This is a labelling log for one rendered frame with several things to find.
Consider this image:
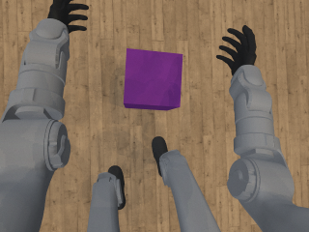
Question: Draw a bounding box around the left robot forearm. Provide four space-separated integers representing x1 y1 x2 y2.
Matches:
0 18 70 125

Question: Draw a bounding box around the robot left hand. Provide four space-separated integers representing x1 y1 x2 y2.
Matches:
47 0 89 33

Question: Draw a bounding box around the robot left upper arm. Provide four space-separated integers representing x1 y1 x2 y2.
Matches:
0 119 71 232

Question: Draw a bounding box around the left robot foot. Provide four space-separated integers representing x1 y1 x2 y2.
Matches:
108 165 126 210

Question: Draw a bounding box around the robot right hand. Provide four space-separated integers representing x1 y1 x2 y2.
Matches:
216 25 257 75

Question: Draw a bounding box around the right robot forearm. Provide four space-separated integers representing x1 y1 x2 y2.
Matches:
229 65 295 189

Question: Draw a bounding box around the robot right thigh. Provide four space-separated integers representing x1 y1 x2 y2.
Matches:
159 154 221 232

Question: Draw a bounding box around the carton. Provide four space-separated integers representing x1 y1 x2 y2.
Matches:
124 48 183 111

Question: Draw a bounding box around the robot right upper arm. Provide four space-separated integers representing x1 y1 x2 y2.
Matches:
227 157 309 232

